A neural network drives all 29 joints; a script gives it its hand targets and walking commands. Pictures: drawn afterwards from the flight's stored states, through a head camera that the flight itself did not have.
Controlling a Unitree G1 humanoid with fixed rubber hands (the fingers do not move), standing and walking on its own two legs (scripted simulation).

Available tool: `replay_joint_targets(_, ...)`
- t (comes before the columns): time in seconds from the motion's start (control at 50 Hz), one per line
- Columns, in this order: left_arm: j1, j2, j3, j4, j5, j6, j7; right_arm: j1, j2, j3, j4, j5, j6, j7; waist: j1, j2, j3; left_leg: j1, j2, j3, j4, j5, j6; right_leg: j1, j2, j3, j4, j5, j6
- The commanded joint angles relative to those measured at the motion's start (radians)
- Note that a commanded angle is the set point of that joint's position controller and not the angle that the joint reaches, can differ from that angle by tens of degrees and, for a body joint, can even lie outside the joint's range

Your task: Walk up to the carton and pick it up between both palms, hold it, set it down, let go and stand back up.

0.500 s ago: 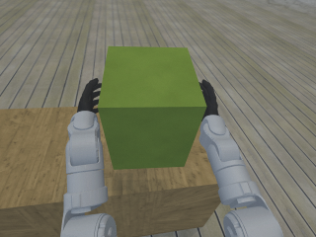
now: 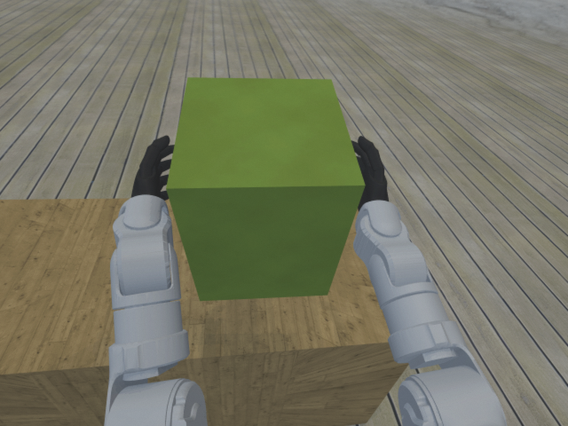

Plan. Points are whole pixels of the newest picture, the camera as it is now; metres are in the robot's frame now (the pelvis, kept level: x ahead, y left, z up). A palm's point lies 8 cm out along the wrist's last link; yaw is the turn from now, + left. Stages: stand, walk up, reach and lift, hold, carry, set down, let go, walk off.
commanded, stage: hold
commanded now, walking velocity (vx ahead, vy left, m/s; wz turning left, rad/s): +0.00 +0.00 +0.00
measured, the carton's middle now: (262, 194) +0.39 +0.01 +0.16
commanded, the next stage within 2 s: none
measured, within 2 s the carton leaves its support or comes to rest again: neither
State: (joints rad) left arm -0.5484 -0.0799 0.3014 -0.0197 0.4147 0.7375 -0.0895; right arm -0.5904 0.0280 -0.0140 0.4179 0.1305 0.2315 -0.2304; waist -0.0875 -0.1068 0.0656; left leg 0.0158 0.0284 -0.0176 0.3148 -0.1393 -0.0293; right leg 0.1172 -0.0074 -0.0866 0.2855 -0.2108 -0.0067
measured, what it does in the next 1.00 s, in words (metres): stands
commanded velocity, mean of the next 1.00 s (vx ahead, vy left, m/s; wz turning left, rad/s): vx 0.00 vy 0.00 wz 0.00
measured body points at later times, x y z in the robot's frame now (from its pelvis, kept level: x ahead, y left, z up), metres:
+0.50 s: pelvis -0.01 +0.00 +0.00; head -0.07 +0.03 +0.45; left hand +0.36 +0.15 +0.20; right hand +0.35 -0.14 +0.19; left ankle +0.04 +0.14 -0.75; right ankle -0.02 -0.11 -0.75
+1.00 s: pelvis -0.02 +0.01 +0.00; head -0.05 +0.04 +0.45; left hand +0.37 +0.15 +0.20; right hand +0.36 -0.15 +0.19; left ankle +0.04 +0.14 -0.75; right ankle -0.02 -0.11 -0.75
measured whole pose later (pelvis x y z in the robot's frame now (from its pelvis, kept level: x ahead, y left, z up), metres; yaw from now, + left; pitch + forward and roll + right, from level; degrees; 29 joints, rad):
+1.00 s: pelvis -0.02 +0.01 +0.00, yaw -2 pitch -11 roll +0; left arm -0.67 -0.09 0.33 0.13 0.44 0.70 -0.07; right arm -0.67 0.01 -0.09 0.54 0.09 0.18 -0.20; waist -0.07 -0.08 0.11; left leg 0.00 0.03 0.02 0.31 -0.12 -0.01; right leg 0.07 -0.01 -0.05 0.32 -0.19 0.00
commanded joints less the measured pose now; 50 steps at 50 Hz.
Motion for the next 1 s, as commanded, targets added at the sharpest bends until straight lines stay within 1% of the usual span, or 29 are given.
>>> replay_joint_targets(0.0, -0.485, -0.420, -0.390, 0.035, -0.118, -0.033, -0.146, -0.664, 0.414, 0.296, -0.197, 0.023, -0.055, 0.132, -0.029, 0.121, -0.214, 0.103, -0.055, 0.103, -0.052, 0.088, 0.035, -0.077, 0.039, -0.049, -0.071, 0.107, 0.043)
replay_joint_targets(0.02, -0.512, -0.434, -0.404, 0.000, -0.129, -0.040, -0.143, -0.694, 0.433, 0.320, -0.215, 0.030, -0.062, 0.130, -0.015, 0.117, -0.268, 0.141, -0.057, 0.096, -0.036, 0.168, 0.022, -0.050, 0.043, -0.051, -0.058, 0.168, 0.043)
replay_joint_targets(0.08, -0.538, -0.471, -0.519, -0.186, -0.190, -0.077, -0.105, -0.708, 0.455, 0.413, -0.363, 0.118, -0.092, 0.115, -0.035, 0.183, -0.516, 0.265, -0.073, 0.066, 0.060, 0.447, -0.015, 0.005, 0.056, -0.047, 0.003, 0.449, 0.044)
replay_joint_targets(0.14, -0.596, -0.456, -0.553, -0.254, -0.232, -0.102, -0.071, -0.791, 0.430, 0.453, -0.467, 0.162, -0.102, 0.117, 0.006, 0.172, -0.554, 0.272, -0.070, 0.059, 0.091, 0.508, -0.036, -0.029, 0.071, -0.050, 0.025, 0.453, 0.057)
replay_joint_targets(0.16, -0.583, -0.441, -0.546, -0.159, -0.203, -0.082, -0.066, -0.757, 0.426, 0.454, -0.355, 0.137, -0.077, 0.116, -0.004, 0.158, -0.432, 0.245, -0.064, 0.054, 0.071, 0.439, -0.026, -0.087, 0.062, -0.045, 0.000, 0.372, 0.055)
replay_joint_targets(0.2, -0.575, -0.397, -0.463, -0.049, -0.156, -0.059, -0.079, -0.749, 0.394, 0.384, -0.279, 0.093, -0.061, 0.131, 0.030, 0.161, -0.296, 0.159, -0.062, 0.086, 0.011, 0.227, -0.005, -0.118, 0.064, -0.044, -0.040, 0.163, 0.055)
replay_joint_targets(0.22, -0.547, -0.393, -0.449, -0.021, -0.155, -0.045, -0.078, -0.707, 0.383, 0.369, -0.201, 0.069, -0.046, 0.136, 0.021, 0.120, -0.262, 0.156, -0.049, 0.090, -0.020, 0.159, 0.009, -0.126, 0.058, -0.045, -0.046, 0.091, 0.044)
replay_joint_targets(0.24, -0.560, -0.400, -0.407, 0.072, -0.128, -0.032, -0.088, -0.744, 0.408, 0.344, -0.149, 0.054, -0.038, 0.139, 0.047, 0.070, -0.183, 0.097, -0.045, 0.090, -0.058, 0.034, 0.047, -0.178, 0.046, -0.044, -0.066, -0.007, 0.044)
replay_joint_targets(0.26, -0.527, -0.385, -0.356, 0.147, -0.113, -0.022, -0.105, -0.716, 0.412, 0.317, -0.091, 0.018, -0.032, 0.143, 0.044, 0.041, -0.149, 0.079, -0.041, 0.103, -0.084, -0.049, 0.065, -0.163, 0.039, -0.031, -0.074, -0.066, 0.043)
replay_joint_targets(0.28, -0.559, -0.397, -0.339, 0.130, -0.119, -0.029, -0.118, -0.757, 0.426, 0.288, -0.094, 0.010, -0.039, 0.152, 0.033, 0.036, -0.176, 0.069, -0.032, 0.112, -0.102, -0.108, 0.075, -0.165, 0.035, -0.029, -0.081, -0.087, 0.037)
replay_joint_targets(0.3, -0.570, -0.406, -0.326, 0.156, -0.107, -0.040, -0.125, -0.738, 0.442, 0.290, -0.100, -0.011, -0.050, 0.156, 0.040, 0.028, -0.196, 0.069, -0.050, 0.121, -0.105, -0.092, 0.068, -0.137, 0.034, -0.045, -0.085, -0.072, 0.045)
replay_joint_targets(0.34, -0.581, -0.439, -0.373, 0.058, -0.132, -0.062, -0.124, -0.742, 0.453, 0.297, -0.134, 0.007, -0.070, 0.154, 0.010, 0.069, -0.280, 0.122, -0.051, 0.106, -0.070, 0.031, 0.059, -0.100, 0.036, -0.037, -0.068, 0.059, 0.044)
replay_joint_targets(0.36, -0.577, -0.431, -0.379, 0.048, -0.138, -0.064, -0.126, -0.778, 0.454, 0.313, -0.195, 0.025, -0.079, 0.152, 0.024, 0.091, -0.333, 0.140, -0.066, 0.115, -0.048, 0.106, 0.051, -0.059, 0.039, -0.032, -0.060, 0.154, 0.049)
replay_joint_targets(0.38, -0.616, -0.446, -0.386, 0.054, -0.133, -0.070, -0.128, -0.801, 0.463, 0.298, -0.167, 0.017, -0.080, 0.146, -0.010, 0.091, -0.332, 0.166, -0.068, 0.096, -0.039, 0.122, 0.047, -0.085, 0.035, -0.036, -0.051, 0.171, 0.047)
replay_joint_targets(0.42, -0.627, -0.456, -0.404, 0.015, -0.156, -0.083, -0.126, -0.811, 0.482, 0.322, -0.231, 0.040, -0.092, 0.147, 0.005, 0.111, -0.374, 0.166, -0.064, 0.093, -0.017, 0.177, 0.035, -0.052, 0.045, -0.036, -0.044, 0.209, 0.046)
replay_joint_targets(0.5, -0.589, -0.434, -0.426, -0.011, -0.166, -0.095, -0.121, -0.747, 0.478, 0.356, -0.218, 0.048, -0.089, 0.125, -0.022, 0.076, -0.380, 0.192, -0.083, 0.085, 0.006, 0.259, 0.032, -0.043, 0.043, -0.033, -0.020, 0.350, 0.075)
replay_joint_targets(0.54, -0.556, -0.427, -0.430, -0.010, -0.151, -0.082, -0.126, -0.713, 0.449, 0.347, -0.187, 0.034, -0.081, 0.121, -0.022, 0.104, -0.321, 0.173, -0.068, 0.083, 0.001, 0.242, 0.015, -0.050, 0.049, -0.036, -0.026, 0.283, 0.066)
replay_joint_targets(0.62, -0.608, -0.410, -0.355, 0.130, -0.097, -0.055, -0.150, -0.720, 0.419, 0.244, -0.071, -0.028, -0.061, 0.141, -0.022, 0.125, -0.122, 0.077, -0.055, 0.111, -0.066, 0.003, 0.029, -0.133, 0.039, -0.053, -0.068, 0.005, 0.051)
replay_joint_targets(0.64, -0.642, -0.426, -0.353, 0.106, -0.098, -0.059, -0.153, -0.721, 0.438, 0.228, -0.054, -0.042, -0.067, 0.152, -0.021, 0.135, -0.135, 0.052, -0.043, 0.106, -0.075, -0.049, 0.033, -0.140, 0.035, -0.048, -0.074, -0.042, 0.039)
replay_joint_targets(0.7, -0.685, -0.449, -0.366, 0.116, -0.107, -0.070, -0.135, -0.759, 0.420, 0.222, -0.064, -0.032, -0.100, 0.178, -0.017, 0.145, -0.213, 0.091, -0.051, 0.095, -0.074, -0.013, 0.024, -0.126, 0.047, -0.049, -0.072, -0.024, 0.040)
replay_joint_targets(0.72, -0.691, -0.453, -0.394, 0.017, -0.138, -0.090, -0.127, -0.756, 0.459, 0.247, -0.149, -0.010, -0.120, 0.174, -0.026, 0.141, -0.297, 0.103, -0.051, 0.094, -0.056, 0.041, 0.035, -0.088, 0.047, -0.045, -0.059, 0.059, 0.041)
replay_joint_targets(0.78, -0.647, -0.479, -0.462, -0.019, -0.170, -0.100, -0.094, -0.824, 0.443, 0.299, -0.251, 0.042, -0.141, 0.161, -0.014, 0.169, -0.445, 0.215, -0.058, 0.074, 0.009, 0.240, 0.006, -0.052, 0.061, -0.060, -0.027, 0.214, 0.044)
replay_joint_targets(0.8, -0.672, -0.470, -0.463, -0.037, -0.190, -0.105, -0.087, -0.872, 0.440, 0.323, -0.296, 0.049, -0.148, 0.156, -0.013, 0.146, -0.481, 0.239, -0.065, 0.081, 0.024, 0.276, 0.013, -0.044, 0.066, -0.053, -0.017, 0.264, 0.045)
replay_joint_targets(0.82, -0.654, -0.450, -0.458, -0.023, -0.172, -0.104, -0.081, -0.842, 0.446, 0.357, -0.254, 0.061, -0.141, 0.155, 0.016, 0.123, -0.437, 0.211, -0.058, 0.078, 0.022, 0.282, 0.015, -0.064, 0.066, -0.044, -0.011, 0.257, 0.053)
replay_joint_targets(0.84, -0.657, -0.436, -0.428, 0.084, -0.146, -0.089, -0.088, -0.862, 0.450, 0.341, -0.194, 0.039, -0.124, 0.149, 0.008, 0.110, -0.336, 0.166, -0.071, 0.079, 0.014, 0.184, 0.024, -0.088, 0.051, -0.046, -0.030, 0.184, 0.056)
replay_joint_targets(0.88, -0.617, -0.397, -0.359, 0.114, -0.121, -0.075, -0.101, -0.817, 0.432, 0.315, -0.114, 0.011, -0.104, 0.154, 0.031, 0.053, -0.263, 0.134, -0.058, 0.101, -0.042, 0.064, 0.054, -0.102, 0.052, -0.042, -0.048, 0.067, 0.063)
replay_joint_targets(0.9, -0.616, -0.396, -0.336, 0.158, -0.104, -0.067, -0.111, -0.802, 0.412, 0.305, -0.100, -0.012, -0.102, 0.162, 0.047, 0.072, -0.242, 0.107, -0.056, 0.112, -0.052, 0.019, 0.052, -0.115, 0.045, -0.035, -0.051, 0.020, 0.057)
replay_joint_targets(0.96, -0.640, -0.391, -0.331, 0.135, -0.114, -0.067, -0.118, -0.818, 0.427, 0.270, -0.073, -0.024, -0.109, 0.165, 0.032, 0.058, -0.248, 0.091, -0.044, 0.116, -0.085, -0.052, 0.064, -0.114, 0.043, -0.039, -0.062, -0.048, 0.045)
replay_joint_targets(0.98, -0.659, -0.410, -0.333, 0.167, -0.104, -0.064, -0.115, -0.832, 0.423, 0.252, -0.060, -0.023, -0.115, 0.170, 0.024, 0.092, -0.277, 0.094, -0.053, 0.110, -0.080, -0.060, 0.068, -0.124, 0.042, -0.048, -0.060, -0.047, 0.042)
